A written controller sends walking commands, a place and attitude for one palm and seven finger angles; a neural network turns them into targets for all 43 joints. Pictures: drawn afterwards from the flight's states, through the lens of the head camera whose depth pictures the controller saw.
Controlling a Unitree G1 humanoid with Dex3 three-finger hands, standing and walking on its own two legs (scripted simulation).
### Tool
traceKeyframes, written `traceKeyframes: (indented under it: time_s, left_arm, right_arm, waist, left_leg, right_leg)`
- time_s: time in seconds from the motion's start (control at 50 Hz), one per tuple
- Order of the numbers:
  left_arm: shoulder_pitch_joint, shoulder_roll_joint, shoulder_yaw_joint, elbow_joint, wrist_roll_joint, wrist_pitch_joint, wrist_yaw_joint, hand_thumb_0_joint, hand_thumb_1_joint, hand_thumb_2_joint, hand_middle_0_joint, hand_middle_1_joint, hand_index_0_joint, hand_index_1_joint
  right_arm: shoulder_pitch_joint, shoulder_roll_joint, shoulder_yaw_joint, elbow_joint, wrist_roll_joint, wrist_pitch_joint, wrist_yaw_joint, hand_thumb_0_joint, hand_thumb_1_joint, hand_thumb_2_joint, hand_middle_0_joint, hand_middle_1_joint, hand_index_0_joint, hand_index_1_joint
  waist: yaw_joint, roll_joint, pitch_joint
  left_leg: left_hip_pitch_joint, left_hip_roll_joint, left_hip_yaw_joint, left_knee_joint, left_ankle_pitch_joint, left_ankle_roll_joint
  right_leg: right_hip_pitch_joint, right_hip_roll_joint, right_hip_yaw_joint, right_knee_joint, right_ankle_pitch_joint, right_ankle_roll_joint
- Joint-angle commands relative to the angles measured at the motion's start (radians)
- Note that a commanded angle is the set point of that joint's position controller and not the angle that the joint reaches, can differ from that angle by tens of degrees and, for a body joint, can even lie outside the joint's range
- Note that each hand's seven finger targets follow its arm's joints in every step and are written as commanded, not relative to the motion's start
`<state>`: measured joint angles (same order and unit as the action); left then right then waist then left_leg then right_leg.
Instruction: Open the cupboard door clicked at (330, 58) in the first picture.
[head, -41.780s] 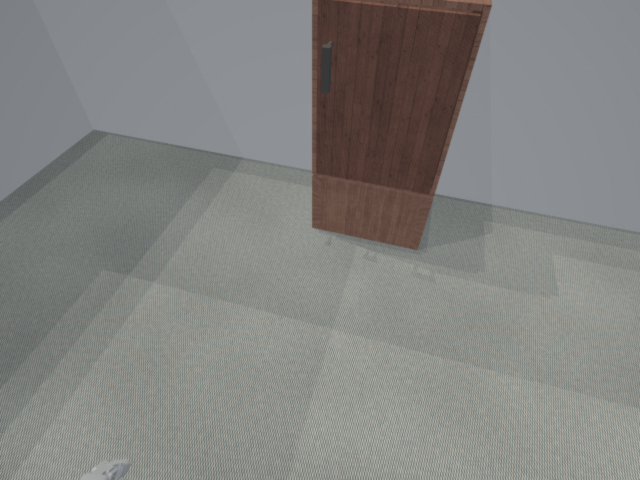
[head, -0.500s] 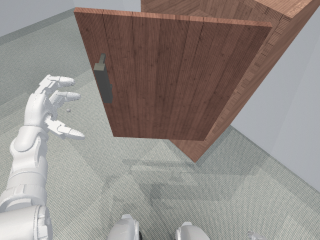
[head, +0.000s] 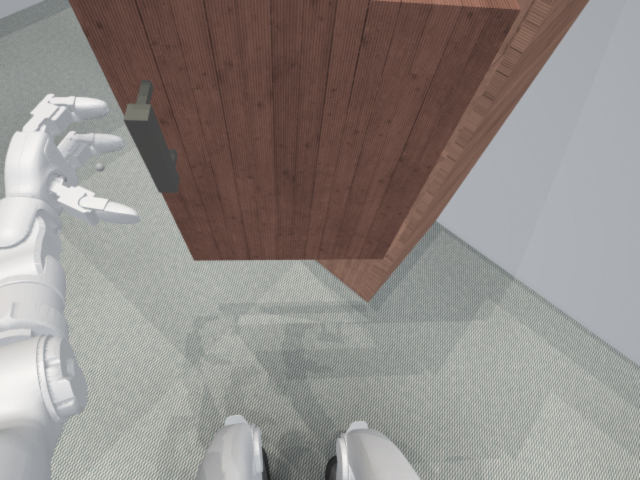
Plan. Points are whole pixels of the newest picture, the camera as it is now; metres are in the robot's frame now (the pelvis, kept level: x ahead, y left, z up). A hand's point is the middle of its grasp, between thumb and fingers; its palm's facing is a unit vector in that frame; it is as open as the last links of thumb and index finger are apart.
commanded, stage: move the hooked fingers beside the handle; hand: left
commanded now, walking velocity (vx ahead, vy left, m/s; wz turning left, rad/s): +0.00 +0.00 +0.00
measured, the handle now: (158, 139) +0.52 +0.18 +0.06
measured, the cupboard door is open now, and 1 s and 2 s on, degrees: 43 43 43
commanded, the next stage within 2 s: slide the fingers in behind the handle in 0.76 s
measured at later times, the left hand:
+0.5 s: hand (94, 178) +0.46 +0.24 +0.06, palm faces -0.01 -1.00 +0.00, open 13.9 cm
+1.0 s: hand (93, 175) +0.46 +0.24 +0.06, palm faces -0.01 -1.00 +0.00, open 13.9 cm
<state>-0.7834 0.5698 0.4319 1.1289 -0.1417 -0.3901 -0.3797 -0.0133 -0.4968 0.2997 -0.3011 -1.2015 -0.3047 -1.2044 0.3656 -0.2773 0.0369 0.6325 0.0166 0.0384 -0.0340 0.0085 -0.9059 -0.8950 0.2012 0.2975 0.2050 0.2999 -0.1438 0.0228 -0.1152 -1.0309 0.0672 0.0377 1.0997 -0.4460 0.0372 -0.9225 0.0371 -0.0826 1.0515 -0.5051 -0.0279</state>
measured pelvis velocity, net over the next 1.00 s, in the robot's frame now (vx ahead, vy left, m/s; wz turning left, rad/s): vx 0.00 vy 0.02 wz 0.00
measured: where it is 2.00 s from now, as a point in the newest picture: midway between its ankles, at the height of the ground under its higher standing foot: outside the picture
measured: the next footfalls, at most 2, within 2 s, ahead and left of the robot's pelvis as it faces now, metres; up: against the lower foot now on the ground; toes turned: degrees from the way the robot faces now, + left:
none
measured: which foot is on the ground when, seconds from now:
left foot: down 0.00-1.00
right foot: down 0.00-1.00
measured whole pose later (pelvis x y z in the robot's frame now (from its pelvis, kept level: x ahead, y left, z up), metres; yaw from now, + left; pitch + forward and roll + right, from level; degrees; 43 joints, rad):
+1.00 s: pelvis +0.00 +0.02 +0.00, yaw +0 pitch +21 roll -4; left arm -0.74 0.52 0.39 1.08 -0.17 -0.42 -0.37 -0.01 -0.50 0.30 -0.30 -1.20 -0.30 -1.20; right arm 0.38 -0.27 0.03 0.64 0.02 0.07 -0.02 0.01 -0.91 -0.90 0.20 0.30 0.21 0.30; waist -0.13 0.02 -0.13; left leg -1.03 0.06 0.04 1.11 -0.45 0.06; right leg -0.91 0.03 -0.08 1.03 -0.50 -0.01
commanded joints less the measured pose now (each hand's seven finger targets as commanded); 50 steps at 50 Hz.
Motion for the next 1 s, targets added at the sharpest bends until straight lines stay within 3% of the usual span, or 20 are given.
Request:
traceKeyframes:
  time_s: [0.0,0.04,0.14,0.2,0.22,0.3,0.32,0.38,0.42,0.48,0.5,0.56,0.62,0.7,0.8,0.82,0.84,0.88,0.92,0.98]
  left_arm:
    - [-0.351,0.348,0.097,-0.188,-0.027,-0.066,-0.010,0.000,-0.500,0.300,-0.300,-1.200,-0.300,-1.200]
    - [-0.328,0.358,0.099,-0.213,-0.024,-0.063,-0.025,0.000,-0.500,0.300,-0.300,-1.200,-0.300,-1.200]
    - [-0.274,0.335,0.095,-0.233,-0.041,-0.058,-0.050,0.000,-0.500,0.300,-0.300,-1.200,-0.300,-1.200]
    - [-0.335,0.273,0.049,-0.272,-0.058,-0.068,-0.056,0.000,-0.500,0.300,-0.300,-1.200,-0.300,-1.200]
    - [-0.334,0.311,0.076,-0.278,-0.054,-0.073,-0.054,0.000,-0.500,0.300,-0.300,-1.200,-0.300,-1.200]
    - [-0.350,0.208,0.003,-0.354,-0.061,-0.091,-0.041,0.000,-0.500,0.300,-0.300,-1.200,-0.300,-1.200]
    - [-0.326,0.220,0.016,-0.338,-0.057,-0.084,-0.036,0.000,-0.500,0.300,-0.300,-1.200,-0.300,-1.200]
    - [-0.287,0.190,0.000,-0.238,-0.056,-0.049,-0.021,0.000,-0.500,0.300,-0.300,-1.200,-0.300,-1.200]
    - [-0.325,0.201,-0.006,-0.208,-0.038,-0.038,-0.009,0.000,-0.500,0.300,-0.300,-1.200,-0.300,-1.200]
    - [-0.355,0.218,0.002,-0.228,-0.020,-0.057,0.019,0.000,-0.500,0.300,-0.300,-1.200,-0.300,-1.200]
    - [-0.378,0.229,0.013,-0.276,-0.023,-0.080,0.027,0.000,-0.500,0.300,-0.300,-1.200,-0.300,-1.200]
    - [-0.381,0.227,0.023,-0.321,-0.021,-0.117,0.042,0.000,-0.500,0.300,-0.300,-1.200,-0.300,-1.200]
    - [-0.363,0.241,0.038,-0.253,-0.023,-0.107,0.036,0.000,-0.500,0.300,-0.300,-1.200,-0.300,-1.200]
    - [-0.332,0.239,0.022,-0.146,-0.019,-0.051,0.012,0.000,-0.500,0.300,-0.300,-1.200,-0.300,-1.200]
    - [-0.370,0.234,0.018,-0.302,-0.037,-0.101,0.001,0.000,-0.500,0.300,-0.300,-1.200,-0.300,-1.200]
    - [-0.374,0.242,0.028,-0.326,-0.038,-0.113,0.001,0.000,-0.500,0.300,-0.300,-1.200,-0.300,-1.200]
    - [-0.379,0.202,-0.002,-0.317,-0.043,-0.116,0.000,0.000,-0.500,0.300,-0.300,-1.200,-0.300,-1.200]
    - [-0.386,0.188,-0.006,-0.273,-0.048,-0.107,0.005,0.000,-0.500,0.300,-0.300,-1.200,-0.300,-1.200]
    - [-0.377,0.160,-0.026,-0.269,-0.046,-0.094,0.006,0.000,-0.500,0.300,-0.300,-1.200,-0.300,-1.200]
    - [-0.334,0.172,-0.019,-0.226,-0.035,-0.063,0.020,0.000,-0.500,0.300,-0.300,-1.200,-0.300,-1.200]
  right_arm:
    - [0.149,-0.188,-0.073,-0.066,0.003,-0.017,-0.015,0.000,-0.900,-0.900,0.200,0.300,0.200,0.300]
    - [0.151,-0.185,-0.072,-0.075,0.003,-0.011,-0.012,0.000,-0.900,-0.900,0.200,0.300,0.200,0.300]
    - [0.148,-0.183,-0.076,-0.087,0.007,-0.003,-0.006,0.000,-0.900,-0.900,0.200,0.300,0.200,0.300]
    - [0.145,-0.177,-0.078,-0.078,0.009,-0.005,-0.008,0.000,-0.900,-0.900,0.200,0.300,0.200,0.300]
    - [0.150,-0.186,-0.079,-0.070,0.008,-0.002,-0.009,0.000,-0.900,-0.900,0.200,0.300,0.200,0.300]
    - [0.141,-0.177,-0.087,-0.063,0.007,-0.009,-0.005,0.000,-0.900,-0.900,0.200,0.300,0.200,0.300]
    - [0.147,-0.181,-0.085,-0.058,0.005,-0.006,-0.003,0.000,-0.900,-0.900,0.200,0.300,0.200,0.300]
    - [0.133,-0.180,-0.081,-0.058,0.011,0.003,-0.005,0.000,-0.900,-0.900,0.200,0.300,0.200,0.300]
    - [0.134,-0.183,-0.075,-0.064,0.011,0.006,-0.006,0.000,-0.900,-0.900,0.200,0.300,0.200,0.300]
    - [0.128,-0.184,-0.076,-0.075,0.004,0.004,-0.006,0.000,-0.900,-0.900,0.200,0.300,0.200,0.300]
    - [0.127,-0.182,-0.076,-0.081,0.002,0.002,-0.005,0.000,-0.900,-0.900,0.200,0.300,0.200,0.300]
    - [0.124,-0.179,-0.078,-0.079,-0.002,0.000,-0.001,0.000,-0.900,-0.900,0.200,0.300,0.200,0.300]
    - [0.130,-0.185,-0.075,-0.070,0.000,0.002,-0.002,0.000,-0.900,-0.900,0.200,0.300,0.200,0.300]
    - [0.131,-0.189,-0.067,-0.078,0.006,0.010,-0.009,0.000,-0.900,-0.900,0.200,0.300,0.200,0.300]
    - [0.127,-0.183,-0.074,-0.089,-0.001,0.006,-0.006,0.000,-0.900,-0.900,0.200,0.300,0.200,0.300]
    - [0.133,-0.185,-0.077,-0.082,-0.001,0.008,-0.003,0.000,-0.900,-0.900,0.200,0.300,0.200,0.300]
    - [0.126,-0.179,-0.077,-0.077,0.000,0.006,-0.002,0.000,-0.900,-0.900,0.200,0.300,0.200,0.300]
    - [0.129,-0.181,-0.078,-0.060,0.002,0.005,-0.003,0.000,-0.900,-0.900,0.200,0.300,0.200,0.300]
    - [0.135,-0.183,-0.079,-0.061,0.004,0.005,-0.003,0.000,-0.900,-0.900,0.200,0.300,0.200,0.300]
    - [0.135,-0.184,-0.079,-0.062,0.005,0.012,-0.005,0.000,-0.900,-0.900,0.200,0.300,0.200,0.300]
  waist:
    - [0.015,0.094,-0.460]
    - [0.027,0.125,-0.500]
    - [0.028,0.116,-0.478]
    - [0.000,0.119,-0.453]
    - [0.010,0.136,-0.463]
    - [0.001,0.192,-0.491]
    - [0.009,0.181,-0.505]
    - [-0.001,0.093,-0.395]
    - [-0.007,0.099,-0.360]
    - [0.000,0.111,-0.372]
    - [0.011,0.162,-0.402]
    - [0.015,0.175,-0.492]
    - [0.008,0.110,-0.475]
    - [-0.006,0.069,-0.372]
    - [0.015,0.181,-0.486]
    - [0.018,0.173,-0.523]
    - [0.007,0.187,-0.502]
    - [-0.007,0.131,-0.448]
    - [-0.007,0.147,-0.451]
    - [0.001,0.112,-0.398]
  left_leg:
    - [0.363,-0.034,-0.072,-0.073,0.350,0.013]
    - [0.386,-0.034,-0.068,-0.078,0.383,0.010]
    - [0.398,-0.033,-0.066,-0.085,0.384,0.012]
    - [0.420,-0.032,-0.071,-0.080,0.379,0.017]
    - [0.448,-0.027,-0.079,-0.088,0.383,0.010]
    - [0.575,-0.023,-0.103,-0.093,0.440,0.003]
    - [0.590,-0.020,-0.109,-0.101,0.455,-0.002]
    - [0.491,-0.024,-0.102,-0.114,0.379,0.002]
    - [0.475,-0.024,-0.105,-0.120,0.350,0.001]
    - [0.489,-0.021,-0.118,-0.124,0.321,-0.004]
    - [0.527,-0.022,-0.122,-0.119,0.360,-0.007]
    - [0.605,-0.013,-0.136,-0.116,0.399,-0.018]
    - [0.551,-0.014,-0.131,-0.113,0.384,-0.012]
    - [0.430,-0.026,-0.107,-0.116,0.292,0.003]
    - [0.554,-0.019,-0.123,-0.110,0.388,-0.010]
    - [0.591,-0.014,-0.131,-0.112,0.403,-0.014]
    - [0.596,-0.014,-0.135,-0.113,0.394,-0.016]
    - [0.544,-0.014,-0.135,-0.116,0.333,-0.011]
    - [0.558,-0.015,-0.133,-0.126,0.339,-0.010]
    - [0.503,-0.019,-0.124,-0.135,0.299,-0.008]
  right_leg:
    - [0.155,0.010,0.084,-0.128,0.361,0.012]
    - [0.177,0.009,0.085,-0.124,0.401,0.013]
    - [0.168,0.016,0.080,-0.136,0.402,0.014]
    - [0.126,0.018,0.075,-0.139,0.384,0.013]
    - [0.113,0.021,0.067,-0.138,0.370,0.011]
    - [0.042,0.022,0.047,-0.138,0.349,0.001]
    - [0.047,0.024,0.042,-0.141,0.351,0.002]
    - [0.050,0.019,0.039,-0.152,0.318,0.009]
    - [0.023,0.019,0.036,-0.147,0.287,0.007]
    - [-0.002,0.015,0.034,-0.140,0.243,0.002]
    - [-0.006,0.016,0.034,-0.130,0.256,-0.005]
    - [-0.006,0.019,0.033,-0.125,0.265,-0.003]
    - [0.024,0.021,0.032,-0.125,0.276,0.002]
    - [0.035,0.019,0.040,-0.142,0.246,0.006]
    - [0.014,0.021,0.035,-0.121,0.276,-0.005]
    - [0.013,0.024,0.034,-0.124,0.277,-0.003]
    - [-0.007,0.024,0.030,-0.129,0.264,-0.003]
    - [-0.009,0.024,0.030,-0.136,0.234,0.001]
    - [-0.011,0.025,0.028,-0.140,0.237,0.001]
    - [0.002,0.019,0.027,-0.148,0.222,0.002]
